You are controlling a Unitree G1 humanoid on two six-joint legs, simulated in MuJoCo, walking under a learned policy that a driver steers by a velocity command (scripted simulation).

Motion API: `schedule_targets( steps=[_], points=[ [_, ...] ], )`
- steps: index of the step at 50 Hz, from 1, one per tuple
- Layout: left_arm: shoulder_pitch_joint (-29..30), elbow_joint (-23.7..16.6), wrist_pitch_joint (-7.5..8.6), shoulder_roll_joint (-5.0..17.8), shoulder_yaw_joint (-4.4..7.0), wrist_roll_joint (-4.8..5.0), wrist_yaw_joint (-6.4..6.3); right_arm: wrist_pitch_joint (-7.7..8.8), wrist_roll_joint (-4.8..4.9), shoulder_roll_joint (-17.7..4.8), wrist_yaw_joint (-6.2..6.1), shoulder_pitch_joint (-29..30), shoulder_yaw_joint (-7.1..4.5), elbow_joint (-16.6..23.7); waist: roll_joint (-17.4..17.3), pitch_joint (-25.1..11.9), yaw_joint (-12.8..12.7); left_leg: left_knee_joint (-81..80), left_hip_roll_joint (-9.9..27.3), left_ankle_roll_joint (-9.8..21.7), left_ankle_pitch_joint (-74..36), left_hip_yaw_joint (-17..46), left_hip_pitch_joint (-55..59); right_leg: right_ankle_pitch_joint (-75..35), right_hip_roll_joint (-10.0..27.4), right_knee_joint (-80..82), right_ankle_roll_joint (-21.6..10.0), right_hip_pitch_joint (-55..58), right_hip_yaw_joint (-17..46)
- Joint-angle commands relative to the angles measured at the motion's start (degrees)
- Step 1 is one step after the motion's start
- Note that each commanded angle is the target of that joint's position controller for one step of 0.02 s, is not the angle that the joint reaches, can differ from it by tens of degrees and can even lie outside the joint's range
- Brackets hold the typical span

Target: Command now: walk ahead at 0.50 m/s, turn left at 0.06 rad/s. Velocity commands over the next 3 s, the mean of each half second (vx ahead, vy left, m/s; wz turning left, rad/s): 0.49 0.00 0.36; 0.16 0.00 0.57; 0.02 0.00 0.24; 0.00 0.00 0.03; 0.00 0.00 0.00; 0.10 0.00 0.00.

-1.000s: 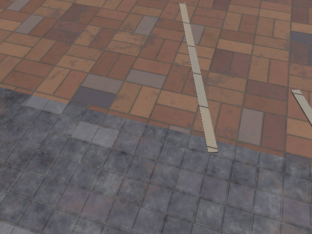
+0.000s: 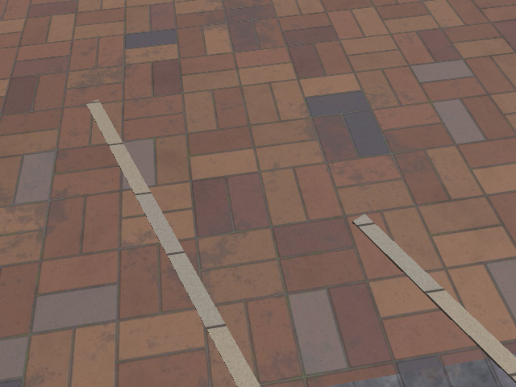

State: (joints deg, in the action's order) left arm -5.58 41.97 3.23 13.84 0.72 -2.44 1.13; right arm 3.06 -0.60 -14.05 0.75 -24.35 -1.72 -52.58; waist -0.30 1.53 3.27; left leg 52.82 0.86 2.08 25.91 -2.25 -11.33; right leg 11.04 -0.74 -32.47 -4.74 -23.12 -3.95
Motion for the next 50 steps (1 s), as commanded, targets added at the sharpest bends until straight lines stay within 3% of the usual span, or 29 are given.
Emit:
schedule_targets(
  steps=[1, 3, 6, 10, 13, 17, 20, 22, 23, 24, 25, 26, 27, 28, 29, 30, 31, 33, 35, 40, 45, 48, 50],
  points=[
    [-12.3, 1.6, 0.26, 8.1, 2.89, 1.05, -0.82, 0.93, 0.37, -6.4, 0.02, 2.8, -1.49, 5.4, 4.3, -3.7, -5.9, 14.5, 2.8, 2.1, -5.0, 5.3, -26.3, -0.9, 19.0, 18.8, -8.4, 24.3, 23.8],
    [-9.8, 2.2, 1.19, 5.1, 2.02, 1.21, -0.96, -0.47, -0.57, -5.2, 0.44, 1.0, -1.5, 3.7, 5.9, -1.0, -3.0, 10.5, 4.1, 1.2, -7.9, 5.3, -20.9, -5.4, 15.0, 22.1, -5.0, 17.2, 15.1],
    [-11.8, 3.9, 2.61, 5.8, 2.34, 1.43, -1.13, -1.76, -0.92, -3.8, 1.37, 2.5, -1.7, 3.7, 4.7, 0.0, -2.1, 10.0, 3.7, 0.5, -12.3, 5.1, -22.1, -11.8, 14.6, 24.8, -5.0, 16.3, 9.5],
    [-14.7, 5.9, 2.91, 5.8, 2.53, 1.41, -1.35, -2.07, -1.01, -3.0, 1.91, 10.3, -1.7, 5.9, 3.6, 2.5, -3.2, 4.7, 4.2, -0.4, -19.9, 4.8, -29.1, -15.5, 14.1, 26.2, -4.7, 18.8, 3.1],
    [-15.4, 6.9, 2.95, 5.7, 2.43, 1.52, -1.48, -1.83, -1.05, -1.9, 2.47, 16.3, -1.01, 8.0, 3.8, 3.6, -4.1, -4.7, 3.7, -0.4, -25.8, 1.8, -27.7, -18.9, 12.8, 25.7, -3.7, 19.3, -1.9],
    [-19.1, 9.3, 2.57, 6.9, 2.66, 1.41, -2.13, -1.71, -1.32, -1.6, 3.19, 23.2, -0.33, 11.0, 3.6, 4.9, -6.1, -14.2, 2.5, 1.8, -25.6, -3.0, -25.8, -26.0, 14.4, 23.6, -2.9, 24.7, -5.4],
    [-18.9, 10.1, 1.82, 8.6, 2.94, 1.16, -2.71, -1.78, -1.49, -2.6, 2.91, 22.0, -0.75, 11.5, 4.7, 2.8, -4.6, -17.1, -1.2, 5.0, -18.7, -6.2, -20.7, -46.1, 15.4, 15.6, -1.7, 29.8, -8.2],
    [-18.1, 10.2, 0.87, 10.4, 3.4, 0.87, -3.04, -1.67, -1.67, -4.3, 2.29, 14.8, -1.71, 9.9, 6.0, -2.1, -1.3, -18.2, -5.3, 7.9, -12.4, -7.6, -12.2, -58.5, 15.6, 2.4, -1.4, 30.9, -9.5],
    [-17.4, 9.8, 0.35, 10.8, 3.5, 1.13, -3.09, -1.08, -2.25, -5.6, 1.78, 6.8, -2.61, 7.5, 4.6, -6.1, 2.2, -22.6, -6.9, 9.5, -14.5, -6.5, -2.3, -54.5, 14.7, -10.0, -0.5, 26.9, -10.1],
    [-16.7, 8.2, 0.51, 9.9, 3.22, 1.56, -2.96, -0.75, -3.09, -10.0, 0.87, -1.4, -4.24, 5.5, 0.2, -11.6, 5.9, -25.5, 0.6, 12.7, -17.0, 3.9, 12.0, -35.7, 12.6, -27.7, 1.6, 15.0, -10.4],
    [-20.8, 4.4, 0.77, 3.0, 1.94, 2.46, -1.8, -1.15, -2.47, -17.5, 0.17, 1.9, -6.08, 6.9, -14.4, -16.5, 0.0, -26.1, 20.0, 23.2, -39.1, 34.5, 29.8, 22.8, -0.5, -50.7, 5.6, -11.1, -7.9],
    [-14.2, 3.6, 0.96, 8.0, 2.84, 1.63, -2.02, -1.61, 0.47, -16.5, -0.01, -1.1, -6.21, 7.1, -2.5, -20.0, 3.8, -29.1, 20.0, 24.3, -50.8, 37.6, 29.3, 20.2, -0.2, -53.8, 5.5, -14.4, 4.9],
    [-11.3, 2.2, 1.39, 6.4, 2.33, 2.53, -2.09, -1.68, 0.7, -14.8, -0.61, 3.1, -5.73, 6.8, -2.1, -12.2, 1.5, -29.5, 19.0, 22.5, -57.8, 28.0, 22.7, 14.4, 3.1, -51.2, 5.2, -16.4, 6.0],
    [-11.2, 2.6, 1.64, 6.3, 2.18, 2.32, -2.33, -1.77, 0.9, -11.0, -0.71, 6.1, -4.77, 7.0, 1.1, -6.2, -0.6, -31.1, 15.7, 19.2, -59.4, 22.9, 14.6, 11.7, 4.7, -45.7, 5.3, -14.6, 5.6],
    [-11.1, 2.9, 0.94, 6.6, 2.42, 1.44, -2.41, -1.85, 1.13, -8.9, -0.86, 8.9, -4.2, 7.5, 1.8, -3.2, -2.6, -32.6, 12.3, 16.6, -58.4, 18.9, 8.9, 11.0, 5.6, -41.9, 5.7, -12.2, 5.7],
    [-12.6, 2.9, -0.27, 6.5, 2.42, 0.54, -2.28, -1.91, 1.31, -7.5, -0.98, 10.8, -3.63, 8.0, 0.8, -2.9, -4.4, -33.9, 10.1, 15.5, -58.4, 16.2, 4.4, 10.6, 5.8, -39.2, 6.5, -8.7, 5.7],
    [-13.4, 2.8, -1.45, 6.1, 2.49, 0.22, -2.15, -1.67, 1.11, -7.5, -0.81, 11.0, -3.44, 8.2, 0.5, -3.5, -5.2, -34.1, 9.1, 14.8, -59.9, 14.9, 2.2, 10.5, 5.5, -36.8, 7.0, -6.5, 5.5],
    [-13.9, 2.3, -2.77, 4.9, 2.28, 0.4, -2.03, -1.15, 0.5, -9.8, -0.5, 10.1, -4.01, 8.0, 0.0, -5.0, -6.0, -33.6, 7.3, 14.3, -64.4, 13.1, 0.8, 8.7, 4.6, -33.1, 7.9, -5.6, 4.6],
    [-12.0, 1.3, -3.24, 4.8, 2.24, 0.56, -2.11, -1.28, 0.3, -10.6, -0.57, 9.0, -4.26, 8.2, -1.2, -5.9, -5.3, -33.2, 6.2, 13.2, -64.0, 13.0, 0.9, 6.0, 4.3, -29.7, 8.3, -6.8, 4.3],
    [-4.4, -1.7, -3.99, 6.1, 2.3, 0.97, -2.44, -2.74, 0.24, -10.9, -1.15, 5.9, -4.43, 8.6, -3.8, -5.7, -2.3, -32.0, 5.5, 10.5, -54.6, 17.2, 3.9, 1.5, 3.8, -22.1, 8.4, -9.8, 5.6],
    [-0.3, -3.6, -3.8, 7.2, 2.12, 1.72, -2.93, -3.95, -0.54, -11.6, -1.51, 4.4, -4.87, 9.3, -4.8, -3.8, -0.6, -28.9, 7.2, 11.4, -52.5, 23.6, 7.9, 5.9, 1.8, -15.7, 7.4, -10.0, 7.3],
    [-0.9, -4.1, -3.22, 7.9, 2.0, 2.33, -3.27, -4.55, -0.66, -12.2, -1.52, 5.8, -5.15, 10.2, -5.6, -3.2, -0.9, -26.3, 7.1, 10.7, -53.5, 27.6, 8.4, 9.1, 0.1, -9.4, 6.0, -5.6, 8.2],
    [-4.2, -3.7, -2.7, 8.1, 2.0, 2.53, -3.53, -4.79, -0.16, -12.4, -1.48, 8.9, -5.21, 11.1, -6.3, -2.8, -3.2, -24.7, 5.0, 8.1, -47.9, 29.6, 5.8, 7.2, -0.9, 0.5, 5.1, 2.2, 8.2]
  ],
)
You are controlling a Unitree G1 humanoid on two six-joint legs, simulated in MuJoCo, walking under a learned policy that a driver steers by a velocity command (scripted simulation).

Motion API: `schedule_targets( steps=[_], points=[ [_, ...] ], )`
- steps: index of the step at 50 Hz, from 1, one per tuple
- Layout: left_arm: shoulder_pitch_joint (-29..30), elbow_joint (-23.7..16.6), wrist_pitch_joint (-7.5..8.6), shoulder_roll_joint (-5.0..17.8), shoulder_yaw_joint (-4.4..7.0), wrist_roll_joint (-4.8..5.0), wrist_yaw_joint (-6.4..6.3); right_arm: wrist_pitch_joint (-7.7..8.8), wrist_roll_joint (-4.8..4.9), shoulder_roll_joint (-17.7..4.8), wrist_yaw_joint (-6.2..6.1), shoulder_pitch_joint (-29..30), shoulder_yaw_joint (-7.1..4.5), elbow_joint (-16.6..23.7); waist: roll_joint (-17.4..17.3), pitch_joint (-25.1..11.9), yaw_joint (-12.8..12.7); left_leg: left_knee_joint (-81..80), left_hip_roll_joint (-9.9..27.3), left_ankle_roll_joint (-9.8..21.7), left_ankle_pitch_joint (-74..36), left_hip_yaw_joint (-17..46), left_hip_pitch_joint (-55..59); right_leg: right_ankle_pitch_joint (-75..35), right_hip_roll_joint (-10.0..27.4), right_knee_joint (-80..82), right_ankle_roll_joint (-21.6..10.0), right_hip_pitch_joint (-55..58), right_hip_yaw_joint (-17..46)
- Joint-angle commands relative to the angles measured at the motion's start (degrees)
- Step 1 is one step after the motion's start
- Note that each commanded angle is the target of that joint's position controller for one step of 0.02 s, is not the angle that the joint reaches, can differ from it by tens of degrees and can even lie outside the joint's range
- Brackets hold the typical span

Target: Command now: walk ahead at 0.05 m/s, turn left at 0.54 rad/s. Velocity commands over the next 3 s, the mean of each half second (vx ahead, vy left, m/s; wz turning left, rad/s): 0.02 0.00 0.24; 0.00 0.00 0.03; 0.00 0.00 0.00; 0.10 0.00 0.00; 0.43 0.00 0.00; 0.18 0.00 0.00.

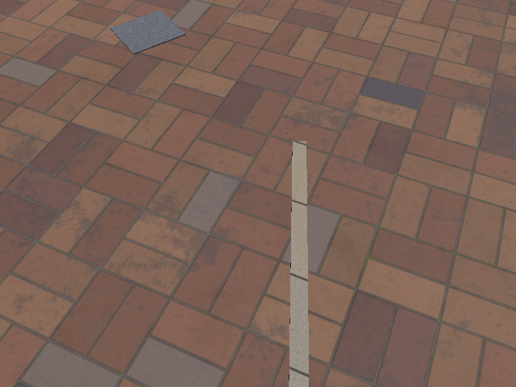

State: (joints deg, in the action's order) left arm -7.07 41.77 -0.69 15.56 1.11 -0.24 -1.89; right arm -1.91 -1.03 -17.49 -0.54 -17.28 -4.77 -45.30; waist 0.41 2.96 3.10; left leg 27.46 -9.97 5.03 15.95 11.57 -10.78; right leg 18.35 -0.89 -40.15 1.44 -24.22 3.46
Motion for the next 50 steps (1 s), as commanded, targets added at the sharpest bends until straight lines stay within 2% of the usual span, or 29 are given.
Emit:
schedule_targets(
  steps=[1, 2, 3, 4, 5, 6, 7, 8, 9, 11, 13, 15, 17, 19, 20, 21, 22, 23, 24, 25, 26, 27, 28, 31, 37, 50],
  points=[
    [-6.2, -2.6, 1.7, 6.5, 1.7, -0.26, -0.79, 0.21, 0.99, -8.5, -0.31, 4.4, -1.93, 4.5, -6.2, -4.4, -5.4, 3.3, 13.6, 2.5, -32.9, 14.8, 2.1, -6.8, 0.0, 17.1, -1.8, 10.3, 0.8],
    [-8.4, -2.4, 2.18, 9.2, 2.28, -1.14, -1.37, 0.54, 1.56, -5.8, -0.41, 3.6, -1.08, 5.4, 0.1, -6.9, -5.2, 10.5, 10.1, -0.6, -22.2, 10.5, -2.6, -13.8, 8.4, 22.0, -4.1, 18.4, 7.6],
    [-4.5, -4.1, 1.7, 14.8, 3.02, -0.94, -1.37, 0.44, 1.67, -2.2, -0.68, -2.0, -0.28, 6.1, 14.4, -7.6, -0.9, 20.4, -1.1, -3.7, 14.1, -1.1, -13.8, -39.9, 23.2, 21.9, -11.5, 24.6, 24.4],
    [-8.6, -3.0, 0.9, 12.3, 2.81, 0.02, -0.78, -0.24, -0.47, -6.8, -1.11, -4.1, -1.28, 4.2, 11.7, -10.5, -2.5, 31.8, -0.2, -4.5, 24.8, -4.5, -14.5, -48.7, 26.4, 20.0, -17.9, 23.0, 27.9],
    [-8.1, -3.1, 0.76, 9.1, 1.87, 0.09, -0.46, -0.53, -0.69, -7.6, -0.98, -3.2, -1.65, 3.1, 5.7, -8.2, -2.1, 37.0, 1.1, -4.7, 21.2, -2.9, -14.7, -47.6, 23.3, 19.5, -17.9, 20.8, 22.7],
    [-5.2, -3.4, 0.67, 7.0, 1.33, 0.0, -0.34, -0.9, -0.47, -7.1, -0.62, -1.7, -1.58, 2.5, 3.4, -5.8, -1.4, 38.1, 2.5, -5.4, 16.9, -2.6, -14.3, -42.5, 19.0, 19.7, -15.6, 18.0, 16.1],
    [-2.9, -3.7, 0.6, 6.5, 1.08, -0.39, -0.39, -1.26, -0.04, -6.5, -0.12, -0.5, -1.38, 2.7, 5.3, -4.9, -0.8, 37.1, 3.2, -6.0, 14.1, -2.8, -14.3, -38.0, 15.7, 20.6, -13.2, 17.2, 11.9],
    [-2.2, -3.6, 0.72, 6.7, 1.12, -0.72, -0.46, -1.54, 0.27, -5.9, 0.39, -0.2, -1.07, 2.7, 8.2, -4.7, -0.9, 36.5, 3.1, -6.8, 11.9, -3.2, -13.7, -38.7, 13.4, 20.6, -12.3, 16.8, 9.1],
    [-2.6, -3.2, 0.83, 6.8, 1.16, -0.95, -0.32, -1.7, 0.57, -5.6, 0.67, 0.0, -0.79, 2.3, 8.8, -5.2, -1.3, 35.8, 2.6, -7.4, 10.8, -3.9, -12.7, -40.2, 12.1, 20.4, -12.0, 16.8, 7.1],
    [-4.0, -2.3, 1.21, 6.7, 1.07, -0.82, -0.05, -1.95, 0.89, -4.7, 0.83, 1.6, -0.19, 2.3, 8.3, -6.4, -2.1, 30.9, 2.8, -8.0, 10.2, -4.3, -11.5, -40.1, 12.2, 20.2, -12.4, 18.3, 6.1],
    [-5.0, -1.2, 1.3, 7.0, 1.13, -0.8, 0.15, -2.27, 0.79, -3.5, 0.72, 3.0, 0.61, 2.0, 8.7, -6.5, -2.8, 23.5, 4.0, -7.9, 11.0, -5.4, -9.4, -35.7, 12.5, 20.5, -12.7, 18.7, 6.3],
    [-5.3, -0.4, 1.02, 7.7, 1.3, -1.05, 0.56, -2.54, 0.79, -2.8, 0.55, 4.4, 1.35, 1.5, 9.7, -6.2, -3.6, 15.6, 5.2, -7.2, 11.7, -7.6, -5.4, -29.6, 12.3, 21.0, -12.7, 17.2, 6.6],
    [-6.1, 0.6, 0.48, 8.7, 1.66, -1.25, 0.96, -2.5, 1.04, -3.1, 0.31, 5.0, 1.71, 0.8, 10.8, -5.7, -4.2, 9.2, 5.7, -6.3, 9.9, -9.6, -2.5, -25.8, 12.2, 21.1, -12.8, 16.1, 7.7],
    [-5.5, 1.3, -0.16, 8.9, 1.78, -0.89, 1.11, -1.95, 0.92, -2.4, 0.03, 3.0, 2.17, -1.0, 9.5, -5.3, -2.6, -1.4, 6.2, -5.0, 2.8, -11.1, 2.6, -23.6, 11.6, 19.6, -11.6, 14.1, 7.7],
    [-5.9, 1.9, -0.35, 8.6, 1.69, -0.72, 1.1, -1.34, 0.63, -2.3, -0.19, 2.4, 2.45, -1.7, 7.9, -4.8, -1.9, -9.3, 7.0, -4.2, -4.1, -10.3, 6.7, -22.3, 11.1, 18.6, -9.6, 11.5, 7.4],
    [-6.9, 2.1, -0.1, 7.6, 1.42, -0.63, 1.13, -0.54, -0.16, -4.1, -0.56, 3.3, 2.4, -1.7, 4.7, -5.2, -2.6, -11.5, 10.8, -3.0, -7.1, -5.0, 10.8, -18.1, 10.5, 17.9, -6.8, 7.8, 7.4],
    [-7.6, 1.1, 0.26, 5.3, 0.82, -0.18, 1.45, 0.24, -1.01, -7.7, -1.0, 4.3, 2.09, -1.2, -3.7, -6.3, -4.2, -12.8, 19.6, -0.4, -9.6, 5.2, 11.5, -11.0, 6.4, 13.4, -4.1, 4.8, 3.1],
    [-7.3, 2.1, -0.23, 3.5, 0.22, 0.14, 1.19, 0.65, -0.12, -6.4, -0.63, 8.3, 2.71, -1.8, -8.8, -3.1, -5.8, -12.3, 23.1, 2.7, -12.1, 5.9, -1.8, -2.2, 2.5, 16.9, -3.1, 13.0, -0.9],
    [-7.2, 3.4, -0.5, 4.3, 0.27, -0.44, 1.02, 1.15, -0.01, -3.8, -0.38, 11.1, 3.5, -1.6, -7.4, -1.4, -6.4, -12.7, 20.4, 1.5, -6.6, 4.0, -4.3, -5.1, 3.1, 18.3, -2.7, 16.7, -0.5],
    [-6.5, 4.5, -0.4, 4.8, 0.51, -0.56, 1.08, 1.47, 0.07, -2.9, -0.44, 10.5, 3.88, -2.3, -7.1, -0.7, -5.4, -13.1, 17.7, -0.4, -1.8, 2.5, -5.0, -8.0, 3.3, 19.3, -2.7, 17.7, 0.4],
    [-6.5, 5.3, -0.17, 5.7, 0.78, -0.4, 1.23, 1.55, -0.01, -3.4, -0.72, 9.2, 3.86, -3.3, -7.0, 0.2, -5.0, -13.7, 15.8, -1.5, -0.1, 1.2, -4.7, -10.6, 3.8, 19.4, -2.7, 17.8, 0.7],
    [-7.0, 6.1, 0.0, 6.4, 1.03, -0.64, 1.43, 1.79, 0.33, -3.9, -1.05, 7.8, 3.87, -4.4, -6.9, 0.4, -4.8, -13.6, 15.2, -1.9, -1.5, 0.7, -4.0, -12.4, 4.5, 19.6, -2.9, 17.8, 1.2],
    [-7.7, 7.1, 0.28, 5.8, 0.8, -0.61, 1.53, 1.92, 0.59, -4.0, -1.16, 6.6, 3.82, -5.6, -6.5, 0.1, -4.8, -13.2, 14.8, -2.0, -2.8, 0.0, -2.6, -13.2, 5.0, 20.0, -2.9, 17.3, 1.4],
    [-8.1, 9.8, 0.55, 4.8, 0.49, -0.43, 1.34, 2.08, 0.71, -3.1, -1.17, 5.3, 4.07, -7.6, -3.0, 0.3, -4.3, -12.7, 14.8, -1.5, -3.6, -0.4, -1.1, -12.4, 5.0, 21.1, -2.5, 16.3, 1.5],
    [-8.2, 14.1, 0.5, 3.8, 0.18, -0.46, 1.05, 2.34, 0.72, -2.7, -1.32, 4.4, 4.28, -10.9, -0.9, 0.3, -4.1, -12.6, 14.3, -1.2, -3.9, -1.1, -1.3, -12.4, 5.3, 21.7, -2.4, 16.8, 1.8],
    [-9.3, 20.2, 0.38, 2.4, -0.46, -0.33, 0.36, 2.52, 0.69, -0.5, -1.74, 0.7, 5.13, -16.4, -0.5, 0.0, -4.0, -11.3, 13.7, -1.2, -8.1, -2.5, -0.5, -13.5, 5.8, 20.9, -3.0, 17.0, 1.9]
  ],
)
Over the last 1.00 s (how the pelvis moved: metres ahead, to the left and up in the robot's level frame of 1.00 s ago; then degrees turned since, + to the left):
0.41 0.06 0.01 33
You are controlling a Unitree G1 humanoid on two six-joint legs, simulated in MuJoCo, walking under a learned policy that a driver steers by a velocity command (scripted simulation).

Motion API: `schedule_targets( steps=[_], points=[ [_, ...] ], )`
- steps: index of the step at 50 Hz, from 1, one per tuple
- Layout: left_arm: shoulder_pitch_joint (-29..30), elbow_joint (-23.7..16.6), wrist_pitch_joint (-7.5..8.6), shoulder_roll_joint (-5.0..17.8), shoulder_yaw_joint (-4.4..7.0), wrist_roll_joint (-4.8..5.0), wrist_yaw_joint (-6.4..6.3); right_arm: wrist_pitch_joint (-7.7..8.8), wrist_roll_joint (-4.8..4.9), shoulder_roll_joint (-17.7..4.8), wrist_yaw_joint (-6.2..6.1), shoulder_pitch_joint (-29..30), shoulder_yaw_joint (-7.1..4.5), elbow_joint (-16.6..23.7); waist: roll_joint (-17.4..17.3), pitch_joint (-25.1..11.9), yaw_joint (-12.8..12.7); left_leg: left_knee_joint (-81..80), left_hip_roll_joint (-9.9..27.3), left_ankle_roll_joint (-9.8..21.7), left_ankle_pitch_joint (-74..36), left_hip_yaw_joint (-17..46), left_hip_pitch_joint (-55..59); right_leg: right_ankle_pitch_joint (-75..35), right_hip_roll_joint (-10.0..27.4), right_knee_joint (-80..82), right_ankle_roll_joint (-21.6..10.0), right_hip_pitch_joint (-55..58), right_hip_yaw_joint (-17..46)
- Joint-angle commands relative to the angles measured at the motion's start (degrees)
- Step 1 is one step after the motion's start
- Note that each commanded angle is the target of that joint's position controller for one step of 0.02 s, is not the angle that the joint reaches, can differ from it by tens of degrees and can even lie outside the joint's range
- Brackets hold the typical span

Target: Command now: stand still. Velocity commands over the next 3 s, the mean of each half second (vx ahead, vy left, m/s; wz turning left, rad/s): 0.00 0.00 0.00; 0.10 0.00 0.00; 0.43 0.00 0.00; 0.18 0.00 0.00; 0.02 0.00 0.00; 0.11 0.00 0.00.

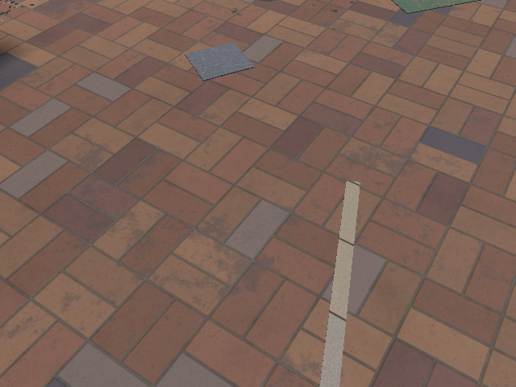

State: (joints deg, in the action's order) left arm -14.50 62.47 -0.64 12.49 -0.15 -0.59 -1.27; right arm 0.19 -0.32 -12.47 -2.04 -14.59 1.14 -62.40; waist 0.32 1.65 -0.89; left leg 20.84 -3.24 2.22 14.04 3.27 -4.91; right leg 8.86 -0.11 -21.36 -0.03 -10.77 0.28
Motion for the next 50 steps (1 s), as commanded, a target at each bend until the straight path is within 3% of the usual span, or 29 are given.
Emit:
schedule_targets(
  steps=[1, 37, 38, 41, 43, 44, 46, 48, 50],
  points=[
    [-2.0, -0.2, 0.31, 5.3, 0.76, 0.02, -0.3, 0.42, -0.02, -5.4, -0.27, -2.3, -0.73, 0.4, -0.5, 1.4, 0.0, -4.6, 7.0, 1.5, -6.4, 5.7, -6.4, -4.1, 5.0, 2.1, -1.6, 3.5, 5.1],
    [-4.9, 4.4, 0.3, 0.9, 0.53, 0.06, -1.19, 0.59, -0.18, -0.4, -0.98, -8.4, -0.7, -3.4, -0.6, 2.9, 0.3, -3.1, 7.0, 1.3, -8.1, 4.6, -5.9, -4.8, 4.8, 0.9, -1.9, 2.2, 4.9],
    [-5.2, 4.6, 0.26, 0.5, 0.43, 0.0, -1.16, 0.58, -0.28, -0.1, -0.95, -9.0, -0.64, -3.5, -0.7, 1.8, 0.5, -3.9, 6.6, 1.4, -3.1, 4.5, -5.6, -0.7, 4.3, 1.2, -1.9, 2.7, 4.7],
    [-4.2, 3.2, -0.12, 1.2, 1.12, -0.45, -0.74, -0.07, -0.47, -3.0, -0.76, -10.0, -2.09, -3.1, -4.1, 4.9, 1.3, -5.6, 6.4, 4.6, 21.8, 7.9, -8.4, 18.4, -0.3, -4.9, -3.3, -3.1, 1.4],
    [-1.1, 0.9, 0.2, -0.4, 0.96, -1.21, -0.03, -0.28, -0.42, -4.5, -0.61, -13.7, -3.02, -3.2, -7.8, 9.4, 3.4, -10.7, 12.1, 8.5, 34.3, 16.9, -7.4, 20.9, -2.6, -13.4, -3.3, -12.9, -1.7],
    [0.1, -0.3, 0.76, -1.4, 0.74, -1.79, 0.29, -0.12, -0.49, -5.1, -0.63, -14.5, -3.49, -3.3, -9.4, 11.5, 3.8, -12.6, 16.1, 10.7, 35.2, 21.4, -6.7, 17.5, -1.5, -17.6, -3.3, -16.2, -3.6],
    [2.4, -2.6, 2.17, -0.3, 1.18, -1.68, 0.79, 0.68, -0.99, -5.1, -0.41, -14.6, -3.98, -2.9, -8.3, 12.2, 3.9, -13.6, 18.8, 12.7, 28.9, 23.7, -5.1, 16.7, 1.1, -22.1, -3.7, -20.3, -2.7],
    [2.2, -4.1, 3.54, 0.5, 1.66, -1.1, 1.42, 1.64, -1.16, -5.3, -0.18, -13.6, -4.38, -2.4, -7.6, 11.4, 2.7, -11.4, 18.2, 12.3, 20.6, 20.8, -3.3, 16.9, 2.1, -18.7, -4.2, -19.4, -2.6],
    [-4.3, -2.8, 4.48, -0.5, 2.05, -0.17, 1.75, 2.24, -0.33, -5.1, -0.01, -9.9, -4.57, -1.2, -6.5, 9.2, -1.5, -7.1, 14.6, 9.7, 13.7, 14.2, -9.6, 9.8, -0.2, -8.8, -4.5, -4.9, -5.3]
  ],
)
Over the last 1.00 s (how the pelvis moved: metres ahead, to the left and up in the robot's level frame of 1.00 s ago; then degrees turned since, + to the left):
0.01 0.00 0.01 5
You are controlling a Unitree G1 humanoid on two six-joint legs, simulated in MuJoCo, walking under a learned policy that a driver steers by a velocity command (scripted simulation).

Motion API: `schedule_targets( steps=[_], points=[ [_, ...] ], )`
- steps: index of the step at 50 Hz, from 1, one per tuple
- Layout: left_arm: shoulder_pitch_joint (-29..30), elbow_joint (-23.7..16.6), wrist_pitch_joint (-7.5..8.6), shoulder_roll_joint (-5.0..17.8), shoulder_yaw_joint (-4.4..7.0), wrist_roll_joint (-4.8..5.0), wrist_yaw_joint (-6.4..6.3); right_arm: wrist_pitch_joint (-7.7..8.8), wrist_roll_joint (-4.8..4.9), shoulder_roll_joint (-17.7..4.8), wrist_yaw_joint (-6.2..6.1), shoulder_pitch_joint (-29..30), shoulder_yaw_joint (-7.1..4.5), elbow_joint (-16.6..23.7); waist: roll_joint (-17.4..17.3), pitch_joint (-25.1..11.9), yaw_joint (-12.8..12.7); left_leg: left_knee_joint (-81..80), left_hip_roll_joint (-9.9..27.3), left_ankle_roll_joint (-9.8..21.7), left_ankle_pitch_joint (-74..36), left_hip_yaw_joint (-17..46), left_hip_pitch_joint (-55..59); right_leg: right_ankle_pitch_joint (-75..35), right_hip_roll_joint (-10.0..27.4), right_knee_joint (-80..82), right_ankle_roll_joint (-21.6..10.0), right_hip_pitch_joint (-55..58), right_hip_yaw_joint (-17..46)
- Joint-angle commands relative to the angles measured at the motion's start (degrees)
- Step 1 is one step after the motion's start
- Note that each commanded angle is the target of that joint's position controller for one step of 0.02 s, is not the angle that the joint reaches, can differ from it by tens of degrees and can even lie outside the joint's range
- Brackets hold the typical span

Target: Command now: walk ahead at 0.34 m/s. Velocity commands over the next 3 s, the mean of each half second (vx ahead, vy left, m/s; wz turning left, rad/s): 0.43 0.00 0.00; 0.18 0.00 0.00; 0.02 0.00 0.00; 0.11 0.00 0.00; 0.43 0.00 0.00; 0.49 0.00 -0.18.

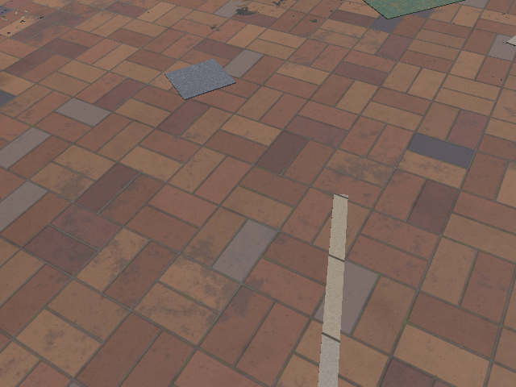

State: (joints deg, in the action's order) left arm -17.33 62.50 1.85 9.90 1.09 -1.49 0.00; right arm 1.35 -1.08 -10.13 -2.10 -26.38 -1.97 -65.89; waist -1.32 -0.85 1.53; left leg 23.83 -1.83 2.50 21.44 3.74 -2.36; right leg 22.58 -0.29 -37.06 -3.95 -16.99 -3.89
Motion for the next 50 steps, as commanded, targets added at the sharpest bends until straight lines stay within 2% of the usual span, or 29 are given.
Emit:
schedule_targets(
  steps=[1, 2, 3, 4, 5, 6, 7, 9, 12, 16, 19, 22, 24, 25, 26, 27, 28, 29, 30, 32, 34, 36, 38, 42, 45, 47, 48, 49, 50],
  points=[
    [-8.6, -0.2, 2.2, 2.3, 1.41, 1.05, 0.36, 1.39, 0.52, -6.8, 0.19, 3.9, -1.32, 3.1, -2.7, 9.7, -7.0, -5.0, 10.2, 7.8, 1.9, 10.1, -18.4, -5.8, -2.1, 11.3, -0.5, 13.5, -1.3],
    [-15.8, 1.5, 2.62, 5.4, 2.59, 0.48, -0.18, 2.2, 0.34, -4.6, 0.63, 5.6, -0.64, 4.4, 5.4, 7.0, -10.1, 8.6, 5.1, 5.5, -3.0, 3.1, -25.3, -1.4, 4.2, 17.5, -1.3, 24.0, 8.8],
    [-24.0, 3.0, 2.38, 12.7, 4.44, 0.67, -0.45, 2.89, 0.41, -0.3, 1.3, 5.3, 0.4, 6.9, 20.7, 2.1, -11.4, 27.6, -2.7, 2.5, 5.9, -6.3, -35.5, 13.2, 18.9, 28.0, -6.7, 31.3, 34.6],
    [-21.8, 3.4, 1.44, 10.1, 3.89, 0.69, -0.51, 2.71, -1.43, -5.1, 1.68, 7.0, -0.68, 7.5, 13.5, 5.8, -8.6, 38.4, 0.0, 3.0, 8.8, -3.5, -38.8, 18.2, 22.1, 29.7, -8.7, 25.1, 41.3],
    [-14.7, 0.8, 1.46, 7.6, 3.11, 0.37, -0.3, 2.82, -1.63, -4.3, 2.29, 8.8, -0.67, 7.8, 5.8, 10.4, -5.5, 42.2, 3.3, 3.6, 3.0, -2.0, -39.9, 17.1, 20.6, 29.6, -8.2, 19.3, 36.2],
    [-10.2, -1.0, 1.92, 6.9, 2.82, 0.25, -0.15, 3.25, -1.07, -2.5, 2.83, 8.9, -0.24, 7.6, 3.0, 11.2, -3.8, 41.8, 5.0, 3.4, -2.5, -1.4, -38.4, 9.6, 18.2, 30.2, -7.5, 15.8, 30.3],
    [-8.4, -1.7, 2.47, 6.0, 2.41, 0.33, -0.24, 3.43, -0.87, -2.3, 3.21, 8.8, -0.35, 7.4, 2.2, 10.5, -2.5, 40.5, 6.0, 3.1, -5.7, -1.7, -36.7, 2.2, 16.1, 30.6, -6.7, 14.6, 25.2],
    [-9.7, -0.9, 3.41, 4.1, 1.53, 0.49, -0.47, 2.71, -1.15, -2.7, 3.6, 7.9, -0.68, 7.1, 3.6, 8.2, -1.5, 38.7, 6.0, 1.9, -8.6, -3.7, -35.1, -11.3, 12.9, 29.9, -5.4, 16.0, 17.6],
    [-14.7, 1.1, 3.97, 4.0, 0.91, 0.69, -0.74, 1.63, -0.92, -2.9, 3.69, 11.9, -1.01, 8.7, 5.2, 7.1, -1.7, 36.9, 5.2, 0.9, -10.2, -6.5, -38.4, -29.9, 11.5, 27.8, -5.2, 19.3, 11.6],
    [-15.9, 1.2, 4.09, 3.6, 0.1, 0.51, -0.97, 1.26, -0.39, -1.9, 3.82, 23.9, -0.33, 13.5, 5.9, 9.5, -3.2, 24.9, 3.6, 0.1, -14.5, -9.8, -38.0, -39.6, 9.7, 28.4, -4.9, 16.8, 7.5],
    [-16.7, 1.6, 4.37, 4.4, 0.0, 0.52, -1.34, 1.29, 0.18, -1.4, 3.79, 29.0, 0.26, 15.6, 7.0, 10.0, -4.0, 14.3, 1.5, 1.2, -17.2, -12.2, -31.9, -45.4, 9.8, 28.3, -4.7, 16.3, 5.8],
    [-15.2, 1.7, 4.76, 6.1, 0.34, 0.41, -1.64, 1.54, 0.27, -3.7, 3.0, 25.7, -0.49, 15.5, 7.5, 7.1, -1.1, 10.6, -1.1, 4.5, -15.6, -12.7, -23.4, -62.5, 11.3, 22.1, -4.1, 19.6, 4.5],
    [-13.2, 1.3, 4.51, 7.4, 0.8, 0.26, -1.8, 2.27, 0.33, -6.2, 2.19, 13.0, -1.94, 11.5, 7.6, 0.4, 4.4, 8.2, -3.1, 6.8, -13.7, -11.6, -11.4, -69.6, 11.4, 7.5, -3.7, 21.3, 3.8],
    [-12.1, 1.2, 4.28, 7.5, 0.89, 0.76, -1.67, 2.84, -0.33, -7.2, 1.69, 4.8, -2.67, 8.8, 6.5, -3.0, 8.1, 3.5, -1.1, 8.0, -17.4, -9.7, -1.1, -62.4, 9.7, -4.0, -2.9, 16.5, 2.7],
    [-13.4, -0.2, 4.22, 4.9, 0.29, 1.3, -1.43, 3.24, -1.92, -11.6, 1.22, -3.2, -3.87, 7.3, 0.6, -8.9, 9.3, 3.5, 12.0, 10.6, -18.0, 4.1, 11.0, -39.0, 5.8, -21.9, -2.2, 6.1, 0.6],
    [-22.3, 0.3, 3.47, -0.7, -0.19, 3.23, -1.09, 2.87, -1.96, -14.2, 1.7, -1.9, -4.39, 7.7, -9.8, -15.1, 3.8, -1.0, 28.0, 21.6, -31.9, 31.6, 22.0, 11.1, -5.3, -44.3, -0.2, -11.6, 1.5],
    [-16.2, -0.3, 2.96, 4.5, 1.11, 1.47, -1.38, 2.55, 0.8, -12.2, 2.14, 3.3, -4.17, 8.5, 0.6, -10.8, 2.9, -4.9, 24.7, 20.2, -29.5, 28.9, 13.7, 4.9, -1.8, -45.1, -1.0, -13.6, 7.6],
    [-10.6, -2.3, 3.0, 4.3, 1.27, 0.78, -1.26, 2.86, 1.14, -8.6, 2.17, 9.7, -2.97, 9.4, 0.2, -2.3, 0.9, -6.7, 22.7, 18.1, -32.2, 20.0, 4.6, 0.5, 0.2, -42.1, -0.8, -14.6, 7.1],
    [-8.9, -2.5, 2.97, 3.7, 1.43, 0.25, -1.26, 3.38, 0.75, -5.2, 2.33, 11.5, -2.02, 9.3, 2.5, 1.1, -0.6, -8.1, 20.2, 16.0, -39.2, 14.1, -1.4, -1.4, 1.7, -39.0, -0.6, -12.6, 6.7],
    [-10.1, -2.1, 1.42, 1.9, 1.5, -0.73, -0.82, 4.05, 0.69, -1.3, 1.67, 10.5, -0.55, 7.8, 0.8, 2.3, -3.2, -9.5, 16.0, 12.5, -47.0, 4.7, -8.6, -2.1, 3.0, -32.9, 0.4, -6.6, 6.3],
    [-10.4, -1.9, 0.08, 0.2, 1.36, -0.5, -0.56, 4.88, 0.27, -2.0, 1.52, 8.6, -0.03, 6.7, 0.1, 1.6, -4.6, -9.3, 14.4, 11.6, -55.5, 0.6, -10.9, -3.1, 2.2, -28.0, 1.3, -3.4, 5.2],
    [-8.9, -2.2, -0.9, 0.1, 1.25, -0.26, -0.68, 5.11, -0.21, -4.0, 1.47, 8.3, 0.2, 6.4, -1.2, 1.1, -5.7, -8.7, 13.0, 10.7, -59.5, -2.9, -11.5, -5.3, 1.9, -21.4, 1.9, -2.9, 4.1],
    [-5.2, -3.0, -1.32, 0.5, 1.0, 0.02, -1.05, 4.73, -0.26, -4.4, 1.39, 7.8, 0.67, 6.2, -3.1, 1.0, -5.2, -7.8, 11.3, 8.7, -60.1, -5.2, -10.9, -8.0, 1.6, -13.0, 2.1, -2.5, 2.6],
    [0.1, -3.4, -1.76, 1.3, 0.6, 0.74, -1.7, 3.57, -0.07, -4.2, 0.88, 3.3, 1.31, 4.7, -4.7, -0.6, -2.6, -6.4, 11.6, 7.2, -53.7, -4.7, -7.6, -11.4, 1.4, -4.8, 2.3, -0.6, 1.3],
    [1.8, -3.1, -1.66, 1.4, 0.29, 0.7, -2.11, 2.59, -0.39, -3.4, 0.39, 3.1, 1.74, 4.3, -4.1, 1.4, -1.8, -5.5, 13.2, 8.3, -42.7, -1.8, -7.9, -8.7, 1.7, 1.0, 2.0, 1.6, 1.7],
    [0.5, -2.2, -1.11, 0.9, -0.18, 0.47, -2.4, 2.08, 0.01, -3.2, 0.07, 3.9, 1.83, 4.3, -1.7, 3.0, -3.2, -3.7, 12.6, 6.6, -32.2, -0.5, -9.7, -15.0, 2.6, 12.7, 1.5, 7.2, 2.5],
    [-1.3, -1.5, -0.55, 2.3, 0.02, 0.18, -2.59, 2.09, -0.08, -2.7, -0.03, 2.6, 1.91, 4.2, 0.8, 2.4, -2.8, -2.6, 11.1, 4.6, -25.6, -0.2, -11.5, -23.1, 6.1, 15.1, 1.3, 12.1, 6.3],
    [-3.0, -1.2, 0.08, 4.5, 0.26, -0.13, -2.72, 2.09, -0.14, -2.2, -0.07, -0.6, 1.67, 4.2, 4.4, 1.9, -0.5, -1.3, 7.9, 3.3, -16.2, -1.8, -13.9, -36.1, 11.1, 13.8, 0.4, 15.7, 10.9],
    [-0.7, -0.5, -0.15, 3.8, -0.07, 0.95, -2.58, 1.37, 0.78, 1.8, -0.09, -5.9, 2.35, 2.2, 9.6, 2.1, 1.9, -4.5, 5.1, 2.2, -7.0, -3.2, -11.3, -38.2, 12.6, 13.1, -3.1, 11.7, 12.0]
  ],
)
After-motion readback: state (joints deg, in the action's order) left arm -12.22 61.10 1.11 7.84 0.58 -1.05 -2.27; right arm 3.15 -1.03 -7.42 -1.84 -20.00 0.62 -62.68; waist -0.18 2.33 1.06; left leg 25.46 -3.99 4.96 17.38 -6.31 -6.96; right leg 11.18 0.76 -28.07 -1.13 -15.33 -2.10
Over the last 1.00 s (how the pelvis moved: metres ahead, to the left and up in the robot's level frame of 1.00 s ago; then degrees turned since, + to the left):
0.06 -0.02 -0.01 0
